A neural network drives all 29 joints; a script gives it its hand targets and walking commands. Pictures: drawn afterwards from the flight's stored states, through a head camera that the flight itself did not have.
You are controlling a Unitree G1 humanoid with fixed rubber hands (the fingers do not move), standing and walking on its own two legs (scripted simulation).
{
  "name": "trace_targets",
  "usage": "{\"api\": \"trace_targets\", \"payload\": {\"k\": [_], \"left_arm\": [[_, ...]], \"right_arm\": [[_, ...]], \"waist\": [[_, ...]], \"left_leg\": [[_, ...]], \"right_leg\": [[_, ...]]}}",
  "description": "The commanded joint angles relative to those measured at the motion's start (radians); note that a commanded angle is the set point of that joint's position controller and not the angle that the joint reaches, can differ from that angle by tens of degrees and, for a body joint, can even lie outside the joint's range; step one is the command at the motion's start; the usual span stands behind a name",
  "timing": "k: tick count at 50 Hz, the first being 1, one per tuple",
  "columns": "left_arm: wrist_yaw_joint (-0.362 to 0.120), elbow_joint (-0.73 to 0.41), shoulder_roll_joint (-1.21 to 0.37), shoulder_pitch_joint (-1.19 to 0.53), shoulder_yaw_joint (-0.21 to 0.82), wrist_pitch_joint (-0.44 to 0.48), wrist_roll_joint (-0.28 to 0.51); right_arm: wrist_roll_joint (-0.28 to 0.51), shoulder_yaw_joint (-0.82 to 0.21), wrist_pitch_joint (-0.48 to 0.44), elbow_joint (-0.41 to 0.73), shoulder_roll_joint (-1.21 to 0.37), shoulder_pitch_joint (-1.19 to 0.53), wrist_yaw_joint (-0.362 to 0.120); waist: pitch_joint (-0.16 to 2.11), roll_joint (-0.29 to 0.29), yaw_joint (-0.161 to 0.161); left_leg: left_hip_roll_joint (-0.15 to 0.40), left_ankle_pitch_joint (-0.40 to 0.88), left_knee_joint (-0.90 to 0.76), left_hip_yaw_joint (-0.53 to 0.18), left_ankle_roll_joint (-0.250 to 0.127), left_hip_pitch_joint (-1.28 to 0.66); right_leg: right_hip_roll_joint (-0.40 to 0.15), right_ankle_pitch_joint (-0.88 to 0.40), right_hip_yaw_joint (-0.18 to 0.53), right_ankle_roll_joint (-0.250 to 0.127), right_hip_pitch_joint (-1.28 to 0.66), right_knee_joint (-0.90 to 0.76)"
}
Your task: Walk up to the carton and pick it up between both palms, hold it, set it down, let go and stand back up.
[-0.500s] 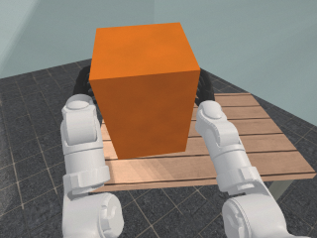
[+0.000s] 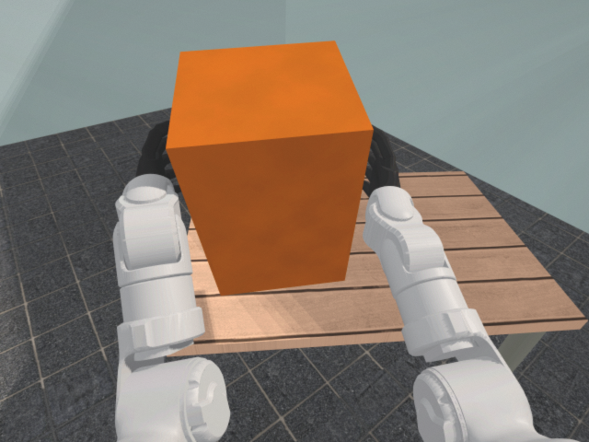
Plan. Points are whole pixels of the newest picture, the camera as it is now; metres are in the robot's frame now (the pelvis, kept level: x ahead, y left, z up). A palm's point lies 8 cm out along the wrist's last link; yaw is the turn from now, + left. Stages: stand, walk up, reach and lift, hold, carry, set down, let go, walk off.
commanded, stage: hold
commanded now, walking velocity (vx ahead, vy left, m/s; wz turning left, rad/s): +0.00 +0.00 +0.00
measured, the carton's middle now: (272, 180) +0.42 +0.01 +0.20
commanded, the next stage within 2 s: none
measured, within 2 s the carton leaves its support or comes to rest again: neither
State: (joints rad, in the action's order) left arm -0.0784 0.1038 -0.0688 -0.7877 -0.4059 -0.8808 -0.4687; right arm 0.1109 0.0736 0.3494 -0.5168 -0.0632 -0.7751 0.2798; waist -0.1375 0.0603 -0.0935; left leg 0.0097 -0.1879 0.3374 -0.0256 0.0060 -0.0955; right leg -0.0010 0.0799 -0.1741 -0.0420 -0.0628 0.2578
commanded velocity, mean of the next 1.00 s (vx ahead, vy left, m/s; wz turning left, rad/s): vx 0.00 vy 0.00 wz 0.00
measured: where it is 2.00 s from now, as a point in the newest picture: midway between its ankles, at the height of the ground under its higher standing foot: outside the picture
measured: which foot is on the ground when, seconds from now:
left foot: down 0.00-1.00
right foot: down 0.00-1.00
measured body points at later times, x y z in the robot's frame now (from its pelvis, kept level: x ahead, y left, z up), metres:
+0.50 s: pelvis +0.00 +0.00 +0.00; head -0.05 +0.02 +0.44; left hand +0.38 +0.16 +0.23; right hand +0.38 -0.12 +0.22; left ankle +0.02 +0.12 -0.75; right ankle +0.07 -0.09 -0.75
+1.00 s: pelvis +0.00 +0.00 +0.00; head -0.05 +0.03 +0.44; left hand +0.38 +0.16 +0.23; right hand +0.38 -0.12 +0.22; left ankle +0.02 +0.12 -0.75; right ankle +0.07 -0.09 -0.75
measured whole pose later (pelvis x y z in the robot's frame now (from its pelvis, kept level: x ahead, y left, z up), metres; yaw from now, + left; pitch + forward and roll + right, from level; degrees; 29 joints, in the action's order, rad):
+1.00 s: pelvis +0.00 +0.00 +0.00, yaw +0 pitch -14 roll +0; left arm -0.08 0.09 -0.07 -0.78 -0.41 -0.89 -0.48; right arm 0.11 0.08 0.35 -0.52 -0.07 -0.78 0.28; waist -0.14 0.07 -0.09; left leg 0.01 -0.19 0.34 -0.02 0.01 -0.11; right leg 0.00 0.08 -0.17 -0.04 -0.07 0.26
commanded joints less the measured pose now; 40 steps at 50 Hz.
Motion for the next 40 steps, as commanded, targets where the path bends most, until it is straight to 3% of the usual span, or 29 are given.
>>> {"api": "trace_targets", "payload": {"k": [1, 6, 11, 15, 18, 23, 26, 28, 33, 38, 40], "left_arm": [[-0.172, -0.064, -0.418, -0.628, 0.397, 0.068, 0.171], [-0.166, -0.1, -0.421, -0.642, 0.434, 0.072, 0.189], [-0.168, -0.095, -0.404, -0.621, 0.401, 0.065, 0.173], [-0.17, -0.127, -0.422, -0.639, 0.435, 0.067, 0.187], [-0.171, -0.132, -0.423, -0.633, 0.45, 0.071, 0.192], [-0.173, -0.087, -0.425, -0.661, 0.43, 0.066, 0.182], [-0.169, -0.064, -0.434, -0.648, 0.424, 0.066, 0.186], [-0.171, -0.042, -0.419, -0.658, 0.4, 0.068, 0.182], [-0.175, -0.075, -0.412, -0.673, 0.397, 0.076, 0.184], [-0.171, -0.125, -0.415, -0.647, 0.433, 0.087, 0.191], [-0.167, -0.093, -0.406, -0.637, 0.423, 0.079, 0.184]], "right_arm": [[0.094, -0.331, -0.079, 0.315, -0.45, -0.802, -0.155], [0.096, -0.334, -0.079, 0.296, -0.443, -0.772, -0.156], [0.105, -0.348, -0.068, 0.296, -0.453, -0.773, -0.152], [0.108, -0.342, -0.076, 0.319, -0.448, -0.771, -0.152], [0.115, -0.363, -0.077, 0.338, -0.458, -0.773, -0.151], [0.082, -0.309, -0.073, 0.286, -0.441, -0.784, -0.156], [0.071, -0.291, -0.073, 0.273, -0.441, -0.774, -0.165], [0.072, -0.298, -0.076, 0.28, -0.445, -0.807, -0.166], [0.083, -0.316, -0.077, 0.292, -0.464, -0.803, -0.155], [0.116, -0.366, -0.083, 0.35, -0.473, -0.793, -0.146], [0.116, -0.367, -0.078, 0.342, -0.459, -0.799, -0.147]], "waist": [[0.452, -0.07, 0.0], [0.473, -0.081, -0.023], [0.436, -0.068, 0.006], [0.46, -0.095, -0.016], [0.47, -0.097, -0.012], [0.405, -0.096, -0.025], [0.412, -0.098, -0.026], [0.423, -0.078, -0.009], [0.472, -0.066, -0.019], [0.533, -0.068, -0.007], [0.481, -0.073, 0.002]], "left_leg": [[-0.048, 0.155, -0.092, 0.079, -0.017, 0.245], [-0.043, 0.207, -0.075, 0.07, -0.001, 0.209], [-0.048, 0.164, -0.093, 0.079, -0.017, 0.252], [-0.043, 0.188, -0.085, 0.072, -0.01, 0.222], [-0.045, 0.224, -0.076, 0.068, -0.008, 0.216], [-0.034, 0.076, -0.117, 0.07, -0.012, 0.267], [-0.025, 0.045, -0.131, 0.062, -0.02, 0.292], [-0.037, 0.052, -0.122, 0.072, -0.025, 0.299], [-0.048, 0.136, -0.085, 0.076, -0.017, 0.231], [-0.055, 0.227, -0.065, 0.072, -0.015, 0.209], [-0.051, 0.188, -0.079, 0.072, -0.018, 0.231]], "right_leg": [[0.031, -0.088, 0.048, 0.073, -0.387, 0.037], [0.038, -0.113, 0.038, 0.074, -0.377, 0.043], [0.031, -0.105, 0.053, 0.075, -0.4, 0.04], [0.037, -0.106, 0.043, 0.071, -0.382, 0.043], [0.036, -0.136, 0.044, 0.07, -0.383, 0.045], [0.034, -0.012, 0.042, 0.067, -0.36, 0.036], [0.032, -0.011, 0.044, 0.066, -0.373, 0.039], [0.027, -0.029, 0.046, 0.075, -0.387, 0.042], [0.032, -0.079, 0.044, 0.076, -0.38, 0.04], [0.031, -0.163, 0.046, 0.087, -0.414, 0.05], [0.028, -0.126, 0.051, 0.082, -0.399, 0.046]]}}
